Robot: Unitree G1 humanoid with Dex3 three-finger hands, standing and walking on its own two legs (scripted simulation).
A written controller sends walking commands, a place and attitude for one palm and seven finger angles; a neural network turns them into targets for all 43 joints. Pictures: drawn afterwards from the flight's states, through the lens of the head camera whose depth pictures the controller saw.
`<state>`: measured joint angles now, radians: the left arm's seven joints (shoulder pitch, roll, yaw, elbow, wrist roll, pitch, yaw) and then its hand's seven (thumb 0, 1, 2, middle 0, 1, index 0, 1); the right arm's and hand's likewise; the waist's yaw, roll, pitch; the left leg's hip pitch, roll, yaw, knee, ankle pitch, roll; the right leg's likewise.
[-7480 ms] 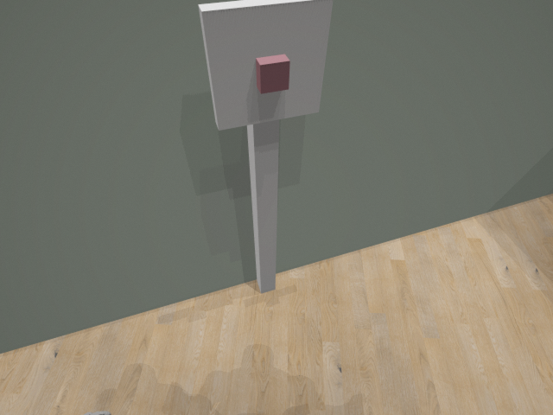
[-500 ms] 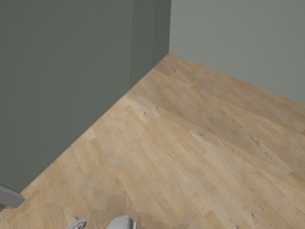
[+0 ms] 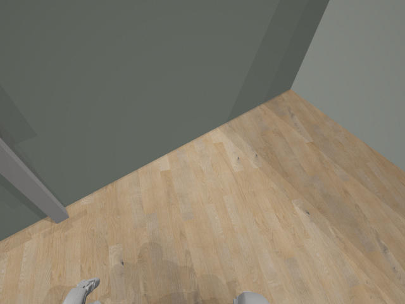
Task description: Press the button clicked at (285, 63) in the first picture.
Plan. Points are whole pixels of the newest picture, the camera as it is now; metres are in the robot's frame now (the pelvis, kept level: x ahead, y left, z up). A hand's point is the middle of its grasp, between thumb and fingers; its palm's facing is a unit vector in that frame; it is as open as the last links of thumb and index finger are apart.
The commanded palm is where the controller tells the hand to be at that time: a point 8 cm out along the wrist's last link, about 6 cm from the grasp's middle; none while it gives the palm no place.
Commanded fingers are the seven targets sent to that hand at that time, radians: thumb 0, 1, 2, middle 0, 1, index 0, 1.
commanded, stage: turn to face it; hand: left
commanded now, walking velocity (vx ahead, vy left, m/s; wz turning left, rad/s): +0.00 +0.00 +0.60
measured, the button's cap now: out of the picture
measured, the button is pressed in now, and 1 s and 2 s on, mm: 0 0 0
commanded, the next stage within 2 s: take the last steps up to it in 1.10 s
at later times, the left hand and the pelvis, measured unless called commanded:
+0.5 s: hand out of the picture +0.00 +0.17 -0.15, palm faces +0.31 -0.91 -0.28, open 7.4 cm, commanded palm none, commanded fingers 0.00 0.90 0.90 -0.20 -0.30 -0.20 -0.30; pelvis -0.02 -0.05 +0.00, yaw +19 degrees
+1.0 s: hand out of the picture -0.10 +0.22 -0.17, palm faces +0.55 -0.80 -0.22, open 7.4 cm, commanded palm none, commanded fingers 0.00 0.90 0.90 -0.20 -0.30 -0.20 -0.30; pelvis -0.05 +0.01 +0.00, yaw +31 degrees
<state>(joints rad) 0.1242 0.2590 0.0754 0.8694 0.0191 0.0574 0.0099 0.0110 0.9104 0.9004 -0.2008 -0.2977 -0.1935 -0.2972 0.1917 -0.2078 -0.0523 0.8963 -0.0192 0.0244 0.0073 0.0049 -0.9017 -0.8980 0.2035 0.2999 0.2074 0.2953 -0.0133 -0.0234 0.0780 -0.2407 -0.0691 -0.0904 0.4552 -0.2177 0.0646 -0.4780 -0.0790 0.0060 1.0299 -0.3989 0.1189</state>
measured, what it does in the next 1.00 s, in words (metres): steps on the spot, turning left: right foot, then left foot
